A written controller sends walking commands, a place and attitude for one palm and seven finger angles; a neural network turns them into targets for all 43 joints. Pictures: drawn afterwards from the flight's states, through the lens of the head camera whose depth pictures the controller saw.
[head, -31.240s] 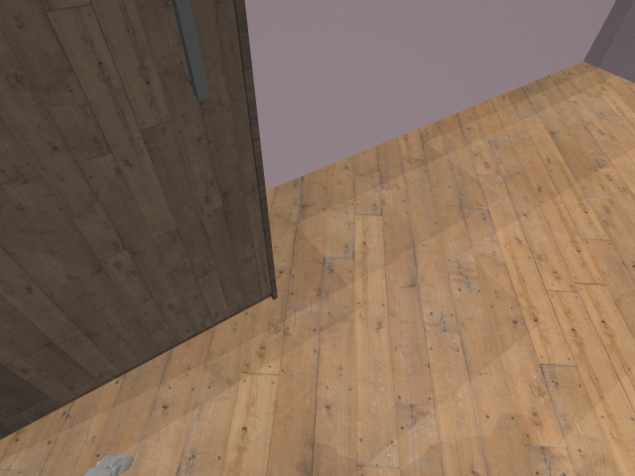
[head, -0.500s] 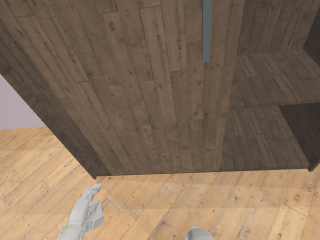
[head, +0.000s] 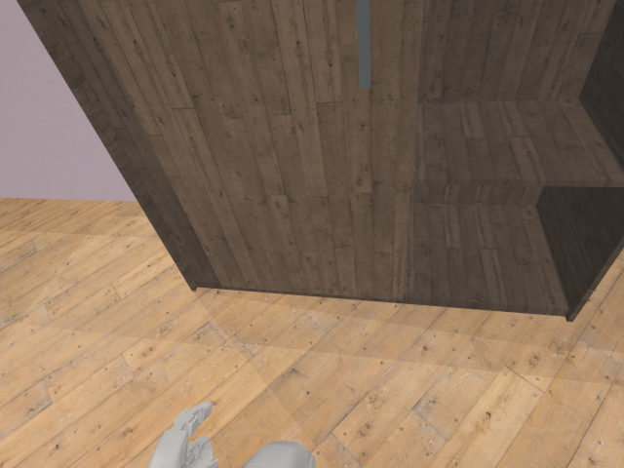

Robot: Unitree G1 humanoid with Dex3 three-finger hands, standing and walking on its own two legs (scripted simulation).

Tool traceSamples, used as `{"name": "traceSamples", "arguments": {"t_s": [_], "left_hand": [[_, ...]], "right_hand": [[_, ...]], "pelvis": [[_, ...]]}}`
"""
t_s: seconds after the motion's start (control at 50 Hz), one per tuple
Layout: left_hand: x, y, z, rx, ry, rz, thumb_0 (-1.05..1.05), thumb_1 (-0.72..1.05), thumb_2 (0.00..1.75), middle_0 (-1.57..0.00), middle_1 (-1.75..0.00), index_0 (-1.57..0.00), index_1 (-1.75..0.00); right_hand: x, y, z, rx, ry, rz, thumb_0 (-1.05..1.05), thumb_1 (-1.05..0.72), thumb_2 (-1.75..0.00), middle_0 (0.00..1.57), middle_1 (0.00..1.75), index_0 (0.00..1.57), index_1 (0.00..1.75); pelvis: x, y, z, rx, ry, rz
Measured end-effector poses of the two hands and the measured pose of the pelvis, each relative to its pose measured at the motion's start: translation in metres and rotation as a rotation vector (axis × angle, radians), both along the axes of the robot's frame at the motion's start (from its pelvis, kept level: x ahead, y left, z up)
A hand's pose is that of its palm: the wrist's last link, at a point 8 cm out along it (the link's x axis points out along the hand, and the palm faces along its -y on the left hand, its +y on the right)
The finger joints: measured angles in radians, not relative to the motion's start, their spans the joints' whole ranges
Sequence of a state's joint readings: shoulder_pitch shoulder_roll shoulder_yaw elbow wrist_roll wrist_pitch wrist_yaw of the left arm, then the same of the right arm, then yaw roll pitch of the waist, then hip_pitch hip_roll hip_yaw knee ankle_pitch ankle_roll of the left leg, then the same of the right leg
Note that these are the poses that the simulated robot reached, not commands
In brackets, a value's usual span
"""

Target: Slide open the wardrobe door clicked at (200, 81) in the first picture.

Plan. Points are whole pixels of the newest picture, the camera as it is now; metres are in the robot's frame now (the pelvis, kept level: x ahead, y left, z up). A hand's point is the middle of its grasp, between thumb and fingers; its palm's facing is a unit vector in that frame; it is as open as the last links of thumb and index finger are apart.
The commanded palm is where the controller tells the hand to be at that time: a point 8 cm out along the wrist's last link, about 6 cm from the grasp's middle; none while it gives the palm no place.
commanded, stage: stop stepping back and stand still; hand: right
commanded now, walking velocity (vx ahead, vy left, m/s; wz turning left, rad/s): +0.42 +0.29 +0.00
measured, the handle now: (364, 6) +0.81 -0.04 +0.27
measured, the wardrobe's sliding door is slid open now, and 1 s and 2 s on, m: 0.54 0.54 0.54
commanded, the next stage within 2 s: let the arm hang, fingers relaxed in 1.10 s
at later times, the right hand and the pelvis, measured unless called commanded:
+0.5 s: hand out of the picture +0.14 -0.32 +0.20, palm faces +0.50 +0.79 -0.36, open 7.5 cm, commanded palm +0.06 -0.35 +0.20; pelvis -0.07 -0.05 +0.00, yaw -2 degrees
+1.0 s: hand out of the picture +0.17 -0.32 +0.20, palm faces +0.47 +0.75 -0.47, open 7.4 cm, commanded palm +0.11 -0.36 +0.20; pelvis -0.02 -0.05 +0.02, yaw -3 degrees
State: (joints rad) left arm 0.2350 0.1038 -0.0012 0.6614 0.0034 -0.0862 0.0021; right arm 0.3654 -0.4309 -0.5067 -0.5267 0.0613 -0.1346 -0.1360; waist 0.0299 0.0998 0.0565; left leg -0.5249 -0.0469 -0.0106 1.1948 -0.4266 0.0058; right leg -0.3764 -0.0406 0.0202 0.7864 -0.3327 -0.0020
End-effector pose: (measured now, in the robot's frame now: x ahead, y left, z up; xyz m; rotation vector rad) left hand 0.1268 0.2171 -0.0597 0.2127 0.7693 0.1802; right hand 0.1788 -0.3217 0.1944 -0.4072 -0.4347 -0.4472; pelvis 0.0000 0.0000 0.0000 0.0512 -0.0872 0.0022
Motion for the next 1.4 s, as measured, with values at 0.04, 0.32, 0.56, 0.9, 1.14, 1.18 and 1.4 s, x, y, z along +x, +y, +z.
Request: {"name": "traceSamples", "arguments": {"t_s": [0.04,0.32,0.56,0.9,1.14,1.18,1.4], "left_hand": [[-0.02,-0.013,0.011,-0.024,0.031,-0.015,0.02,0.91,0.9,-0.2,-0.3,-0.2,-0.3],[-0.035,-0.014,0.001,0.008,0.03,-0.052,0.02,0.91,0.9,-0.2,-0.3,-0.2,-0.3],[-0.026,-0.048,0.004,-0.033,-0.079,-0.072,0.01,0.91,0.9,-0.2,-0.3,-0.2,-0.3],[0.0,-0.029,-0.009,0.009,0.011,-0.074,0.02,0.91,0.9,-0.2,-0.3,-0.2,-0.3],[0.047,-0.047,0.017,-0.028,-0.106,-0.088,0.01,0.91,0.9,-0.2,-0.3,-0.2,-0.3],[0.048,-0.05,0.015,-0.03,-0.099,-0.092,0.01,0.91,0.9,-0.2,-0.3,-0.2,-0.3],[0.008,-0.038,-0.032,-0.016,0.164,-0.129,0.01,0.91,0.9,-0.2,-0.3,-0.2,-0.3]], "right_hand": [[-0.018,0.013,0.008,0.001,0.034,0.063,0.02,-0.9,-0.9,0.21,0.3,0.2,0.3],[-0.105,-0.03,0.037,-0.11,0.075,-0.126,0.01,-0.89,-0.89,0.22,0.3,0.21,0.3],[-0.087,-0.021,0.028,-0.157,0.09,-0.011,0.02,-0.89,-0.9,0.21,0.3,0.2,0.3],[-0.064,-0.03,0.01,-0.071,0.199,-0.116,0.02,-0.89,-0.89,0.22,0.3,0.21,0.3],[-0.046,-0.036,0.022,-0.138,0.245,-0.072,0.01,-0.89,-0.89,0.22,0.3,0.21,0.3],[-0.046,-0.038,0.016,-0.11,0.261,-0.083,0.01,-0.89,-0.89,0.22,0.3,0.21,0.3],[-0.077,-0.019,-0.244,0.343,1.265,-0.04,0.01,-0.91,-0.9,0.2,0.3,0.19,0.3]], "pelvis": [[-0.008,-0.002,0.015,0.015,0.006,0.005],[-0.057,-0.028,0.018,-0.022,0.063,-0.023],[-0.065,-0.042,0.01,-0.058,0.042,-0.044],[-0.026,-0.048,0.018,-0.049,0.054,-0.058],[-0.011,-0.053,0.025,-0.04,0.098,-0.038],[-0.009,-0.054,0.025,-0.039,0.098,-0.036],[-0.022,-0.067,0.016,-0.052,0.104,-0.071]]}}
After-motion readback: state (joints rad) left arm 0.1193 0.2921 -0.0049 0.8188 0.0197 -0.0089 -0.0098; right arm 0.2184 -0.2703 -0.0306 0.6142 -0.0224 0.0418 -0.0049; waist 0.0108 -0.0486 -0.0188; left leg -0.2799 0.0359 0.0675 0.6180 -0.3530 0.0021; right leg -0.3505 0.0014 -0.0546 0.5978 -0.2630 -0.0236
